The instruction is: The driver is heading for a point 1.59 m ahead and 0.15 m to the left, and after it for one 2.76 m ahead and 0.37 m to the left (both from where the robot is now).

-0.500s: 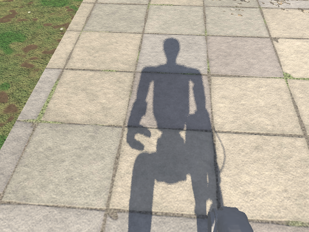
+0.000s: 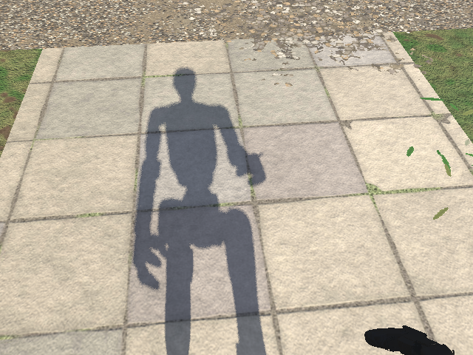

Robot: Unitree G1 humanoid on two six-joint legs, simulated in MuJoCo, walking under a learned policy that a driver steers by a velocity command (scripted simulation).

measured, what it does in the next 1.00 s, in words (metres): walks ahead: left foot, then right foot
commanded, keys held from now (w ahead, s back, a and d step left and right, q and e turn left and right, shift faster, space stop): w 1.00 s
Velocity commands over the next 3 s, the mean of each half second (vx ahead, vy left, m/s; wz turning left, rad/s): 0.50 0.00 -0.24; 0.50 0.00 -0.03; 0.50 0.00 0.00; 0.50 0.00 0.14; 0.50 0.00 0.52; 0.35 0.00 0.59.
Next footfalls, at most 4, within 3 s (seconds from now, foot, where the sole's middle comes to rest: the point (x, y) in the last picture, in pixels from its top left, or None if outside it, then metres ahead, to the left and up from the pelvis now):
0.08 left None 0.22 0.14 -0.76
0.62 right None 0.48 -0.14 -0.76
1.10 left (236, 291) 0.76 0.09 -0.76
1.68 right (320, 227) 1.04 -0.19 -0.76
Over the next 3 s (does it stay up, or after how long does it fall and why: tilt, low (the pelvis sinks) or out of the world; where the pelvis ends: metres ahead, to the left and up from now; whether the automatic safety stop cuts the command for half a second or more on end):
stays up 1.56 -0.02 0.02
